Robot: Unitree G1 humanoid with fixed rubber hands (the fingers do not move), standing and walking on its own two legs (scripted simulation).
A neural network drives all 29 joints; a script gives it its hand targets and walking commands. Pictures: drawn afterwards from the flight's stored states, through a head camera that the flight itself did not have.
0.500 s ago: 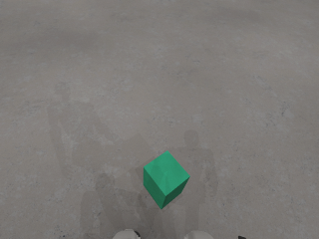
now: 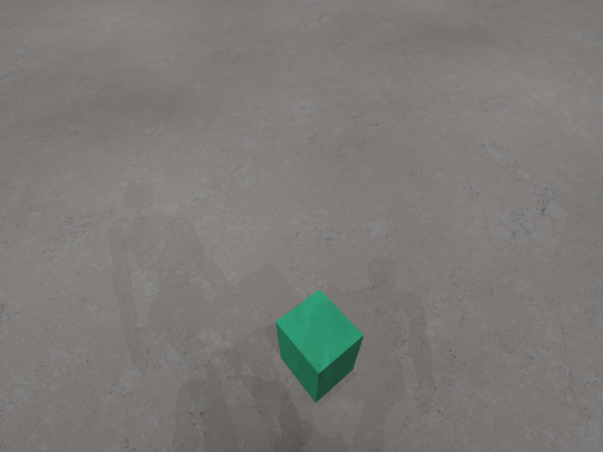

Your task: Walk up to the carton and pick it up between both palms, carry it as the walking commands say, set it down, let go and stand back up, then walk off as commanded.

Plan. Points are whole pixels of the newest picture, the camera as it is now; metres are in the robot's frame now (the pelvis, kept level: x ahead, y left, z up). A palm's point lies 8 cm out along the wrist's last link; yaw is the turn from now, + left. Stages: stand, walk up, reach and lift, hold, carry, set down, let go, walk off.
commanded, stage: walk up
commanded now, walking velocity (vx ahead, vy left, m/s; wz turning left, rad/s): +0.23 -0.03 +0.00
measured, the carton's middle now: (317, 347) +0.50 -0.02 -0.63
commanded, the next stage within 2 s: none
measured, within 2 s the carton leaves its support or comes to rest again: neither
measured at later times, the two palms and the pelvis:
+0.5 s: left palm out of the picture +0.10 +0.20 -0.14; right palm out of the picture +0.06 -0.26 -0.16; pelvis +0.05 -0.04 -0.01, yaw -2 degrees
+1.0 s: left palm out of the picture +0.08 +0.19 -0.14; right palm out of the picture +0.04 -0.28 -0.15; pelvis +0.05 -0.05 +0.00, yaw +5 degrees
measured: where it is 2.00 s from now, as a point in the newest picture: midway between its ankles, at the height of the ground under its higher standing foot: outside the picture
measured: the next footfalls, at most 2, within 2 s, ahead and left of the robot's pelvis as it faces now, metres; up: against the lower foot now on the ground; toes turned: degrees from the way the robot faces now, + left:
right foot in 0.48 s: +0.13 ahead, -0.17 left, +0.00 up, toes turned -6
right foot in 1.48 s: +0.19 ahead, -0.26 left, +0.00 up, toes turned +15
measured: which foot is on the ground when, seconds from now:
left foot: down 0.00-1.00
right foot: down 0.00-0.26, up 0.28-0.46, down 0.48-1.00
